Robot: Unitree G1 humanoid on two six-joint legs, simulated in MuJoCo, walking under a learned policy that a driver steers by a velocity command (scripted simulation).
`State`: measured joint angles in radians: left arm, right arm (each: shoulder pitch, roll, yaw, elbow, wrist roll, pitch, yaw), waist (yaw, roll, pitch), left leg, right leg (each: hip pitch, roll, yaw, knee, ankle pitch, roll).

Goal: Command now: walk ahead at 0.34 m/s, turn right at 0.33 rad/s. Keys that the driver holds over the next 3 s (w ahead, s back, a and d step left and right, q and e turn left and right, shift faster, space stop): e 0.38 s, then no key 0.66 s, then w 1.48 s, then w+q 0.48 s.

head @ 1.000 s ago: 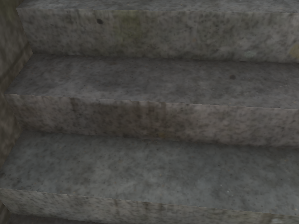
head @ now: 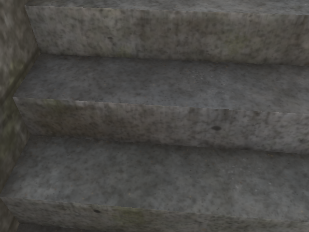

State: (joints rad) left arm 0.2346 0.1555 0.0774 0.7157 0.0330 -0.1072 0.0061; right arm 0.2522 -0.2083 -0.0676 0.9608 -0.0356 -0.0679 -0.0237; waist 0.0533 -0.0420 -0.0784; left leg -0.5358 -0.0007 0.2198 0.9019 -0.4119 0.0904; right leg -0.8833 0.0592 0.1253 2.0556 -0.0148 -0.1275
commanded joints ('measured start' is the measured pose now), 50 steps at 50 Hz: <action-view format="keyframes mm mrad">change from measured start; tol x32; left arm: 1 65 -130 -64 -55 -32 42 18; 11 -373 -100 -99 -278 -28 120 0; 17 128 90 -18 -108 -7 145 56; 20 -227 206 47 -178 13 170 56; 50 48 135 12 71 7 31 75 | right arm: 1 17 98 43 19 2 -64 17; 16 137 -270 -34 -96 85 -77 6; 50 14 42 40 -272 77 62 -18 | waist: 1 44 40 184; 19 69 -52 -377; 24 -162 85 152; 50 -66 -164 -61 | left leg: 1 56 259 -247 -559 341 28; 11 427 216 13 -895 577 83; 15 637 341 55 -429 1991 89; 17 242 230 -2 83 1532 0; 18 -105 -55 -80 700 291 -76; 22 -376 -4 -320 1243 316 -44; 43 -445 47 -266 920 220 -90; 50 158 13 -147 -299 134 -56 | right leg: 1 -267 -6 50 18 -91 -3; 6 -477 2 -9 208 -198 -13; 14 156 -15 -438 -701 -567 -33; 16 510 68 -275 -972 -522 -77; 19 664 -283 834 -1724 -658 -287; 27 294 -116 88 -1489 -255 -38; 50 786 -234 24 -1645 629 -51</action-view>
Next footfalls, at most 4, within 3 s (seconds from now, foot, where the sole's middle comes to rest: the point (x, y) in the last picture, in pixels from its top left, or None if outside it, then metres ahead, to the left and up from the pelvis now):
0.32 right None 0.30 -0.13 -0.53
1.04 left None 0.34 0.13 -0.53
1.58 right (225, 180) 0.56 -0.16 -0.34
2.08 left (200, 85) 0.81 -0.08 -0.15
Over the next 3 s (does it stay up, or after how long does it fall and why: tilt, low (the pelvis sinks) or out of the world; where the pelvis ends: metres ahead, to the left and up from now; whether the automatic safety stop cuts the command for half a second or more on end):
stays up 1.10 -0.24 0.83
